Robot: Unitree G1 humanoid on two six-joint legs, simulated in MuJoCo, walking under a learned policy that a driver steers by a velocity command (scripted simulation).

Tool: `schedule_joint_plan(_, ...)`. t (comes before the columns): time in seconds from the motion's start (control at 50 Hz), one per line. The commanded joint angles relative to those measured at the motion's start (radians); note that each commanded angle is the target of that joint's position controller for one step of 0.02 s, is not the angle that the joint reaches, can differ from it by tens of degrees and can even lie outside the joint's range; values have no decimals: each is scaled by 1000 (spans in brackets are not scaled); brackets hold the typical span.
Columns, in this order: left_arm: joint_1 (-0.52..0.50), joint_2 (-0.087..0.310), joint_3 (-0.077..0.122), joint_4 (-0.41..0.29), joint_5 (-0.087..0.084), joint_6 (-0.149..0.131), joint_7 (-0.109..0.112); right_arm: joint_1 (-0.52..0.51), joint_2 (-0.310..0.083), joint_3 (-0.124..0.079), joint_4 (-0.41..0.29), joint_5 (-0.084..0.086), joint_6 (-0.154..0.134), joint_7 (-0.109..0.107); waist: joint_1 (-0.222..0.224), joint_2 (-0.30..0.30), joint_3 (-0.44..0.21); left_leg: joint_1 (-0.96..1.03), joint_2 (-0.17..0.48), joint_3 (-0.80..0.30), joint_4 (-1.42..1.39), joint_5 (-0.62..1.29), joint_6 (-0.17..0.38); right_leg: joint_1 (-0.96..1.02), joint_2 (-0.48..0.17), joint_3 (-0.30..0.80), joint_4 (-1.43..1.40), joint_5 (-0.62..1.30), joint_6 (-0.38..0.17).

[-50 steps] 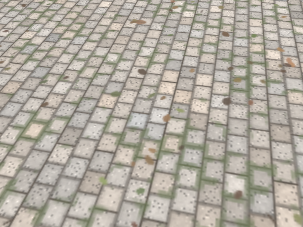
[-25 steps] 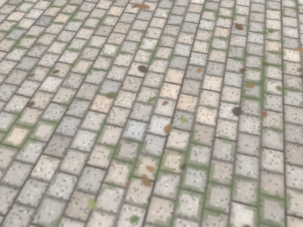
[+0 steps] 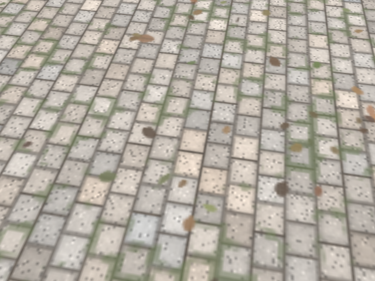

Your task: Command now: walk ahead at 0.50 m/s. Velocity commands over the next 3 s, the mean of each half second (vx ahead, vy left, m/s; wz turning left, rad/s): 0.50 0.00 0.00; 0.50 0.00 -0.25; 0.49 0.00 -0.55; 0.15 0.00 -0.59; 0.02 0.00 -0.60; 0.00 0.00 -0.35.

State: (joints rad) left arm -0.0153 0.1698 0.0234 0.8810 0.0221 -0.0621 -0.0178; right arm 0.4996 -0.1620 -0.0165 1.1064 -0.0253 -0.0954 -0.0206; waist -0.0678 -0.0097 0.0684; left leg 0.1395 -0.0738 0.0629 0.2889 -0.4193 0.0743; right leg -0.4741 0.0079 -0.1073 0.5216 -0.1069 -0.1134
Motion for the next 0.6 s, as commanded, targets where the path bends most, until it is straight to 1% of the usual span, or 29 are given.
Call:
schedule_joint_plan(0.02,481,207,72,90,31,-23,30,-21,-135,-20,-63,14,-7,-1,246,17,-249,-264,205,-24,617,802,58,569,-145,189,-75,-73,-98)
schedule_joint_plan(0.04,523,296,95,94,43,-18,25,114,-24,-3,-75,53,-3,13,175,-214,-365,-649,3,19,1019,-32,11,843,-451,705,-151,-77,-269)
schedule_joint_plan(0.06,449,242,89,89,0,-4,13,40,-134,-32,-69,25,2,9,170,-50,-316,-745,30,-117,1094,-55,30,761,-404,766,-237,-185,-255)
schedule_joint_plan(0.08,332,187,72,71,-11,-6,10,-60,-135,-37,-108,18,-2,12,128,-39,-147,-787,83,-121,1056,41,33,603,-371,596,-271,-189,-214)
schedule_joint_plan(0.1,281,128,57,66,-7,-14,6,-110,-123,-37,-119,14,-6,15,106,6,-72,-759,114,-118,1000,101,31,480,-327,496,-310,-89,-181)
schedule_joint_plan(0.12,276,96,47,77,-4,-23,9,-120,-109,-41,-118,4,3,17,77,5,-37,-715,136,-116,949,125,25,400,-282,409,-328,-7,-144)
schedule_joint_plan(0.14,287,65,36,96,-6,-29,14,-98,-85,-37,-115,-9,17,24,48,-12,-30,-661,150,-112,905,137,13,341,-243,339,-345,46,-115)
schedule_joint_plan(0.16,316,65,34,112,-6,-37,17,-86,-65,-36,-112,-12,29,30,38,-23,-34,-637,150,-103,879,141,4,323,-231,305,-351,95,-108)
schedule_joint_plan(0.18,347,78,35,125,-7,-45,18,-93,-58,-36,-116,-14,37,35,32,-24,-33,-642,150,-90,860,148,-5,319,-222,281,-356,146,-108)
schedule_joint_plan(0.22,383,113,40,138,-10,-52,19,-157,-63,-38,-142,-17,50,42,28,-33,-12,-697,165,-68,806,195,-22,315,-208,237,-379,172,-107)
schedule_joint_plan(0.24,400,121,40,141,-10,-52,19,-208,-69,-38,-161,-16,53,44,36,-35,2,-733,174,-57,769,232,-31,321,-201,222,-392,178,-104)
schedule_joint_plan(0.28,434,117,35,146,-10,-49,18,-310,-77,-37,-197,-11,55,47,58,-42,23,-783,182,-37,669,305,-45,343,-184,194,-404,217,-93)
schedule_joint_plan(0.34,484,115,30,154,-10,-48,18,-431,-66,-27,-237,0,52,49,90,-50,31,-766,164,-3,491,389,-53,378,-164,154,-401,292,-72)
schedule_joint_plan(0.38,525,120,29,166,-9,-48,22,-489,-64,-22,-256,4,50,48,111,-58,31,-756,147,15,408,417,-45,432,-172,144,-392,327,-69)
schedule_joint_plan(0.44,564,126,29,183,-1,-43,29,-553,-77,-22,-283,4,43,46,128,-64,42,-769,129,21,334,388,-20,537,-208,147,-358,380,-80)
schedule_joint_plan(0.48,555,136,32,188,5,-40,36,-552,-89,-27,-293,4,36,44,111,-65,41,-740,114,22,292,323,8,589,-232,143,-310,477,-77)
schedule_joint_plan(0.5,536,144,34,186,6,-39,39,-516,-96,-32,-285,3,31,40,87,-69,24,-676,92,31,268,284,26,596,-234,130,-259,594,-67)
schedule_joint_plan(0.52,521,154,37,185,7,-38,41,-440,-109,-40,-262,2,25,34,53,-75,-15,-575,60,41,247,250,44,596,-229,118,-172,720,-55)
schedule_joint_plan(0.54,502,159,39,183,3,-33,39,-297,-124,-52,-214,-1,17,27,-9,-57,-85,-412,29,57,184,277,66,572,-203,93,-11,764,-39)
schedule_joint_plan(0.56,492,146,33,170,-4,-33,37,-124,-168,-71,-161,-19,6,17,-72,-27,-182,-158,100,-20,171,292,102,421,-165,70,204,591,-20)
schedule_joint_plan(0.58,544,70,15,132,-38,-33,27,12,-272,-98,-147,-43,3,9,-76,144,-325,129,389,-414,131,184,194,116,-47,6,568,117,22)
schedule_joint_plan(0.6,585,100,32,142,-37,-31,23,-18,-284,-104,-145,-13,22,22,-42,211,-380,172,501,-752,-8,177,275,-72,72,97,790,-412,24)
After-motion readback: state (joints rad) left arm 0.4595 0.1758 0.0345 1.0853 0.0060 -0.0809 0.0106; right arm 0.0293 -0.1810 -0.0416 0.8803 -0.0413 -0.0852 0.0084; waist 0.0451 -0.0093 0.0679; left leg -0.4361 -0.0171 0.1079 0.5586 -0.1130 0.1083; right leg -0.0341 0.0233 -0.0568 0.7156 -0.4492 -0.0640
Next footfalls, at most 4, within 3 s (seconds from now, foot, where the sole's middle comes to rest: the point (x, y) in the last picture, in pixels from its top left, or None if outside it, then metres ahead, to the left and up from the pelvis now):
0.02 right None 0.17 -0.08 -0.76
0.56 left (159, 273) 0.47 0.10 -0.76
1.12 right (205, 202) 0.73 -0.09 -0.76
1.64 left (196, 133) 1.08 -0.08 -0.76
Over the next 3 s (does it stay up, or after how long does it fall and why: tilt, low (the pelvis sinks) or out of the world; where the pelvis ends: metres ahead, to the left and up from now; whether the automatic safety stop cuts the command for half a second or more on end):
stays up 0.91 -0.08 0.01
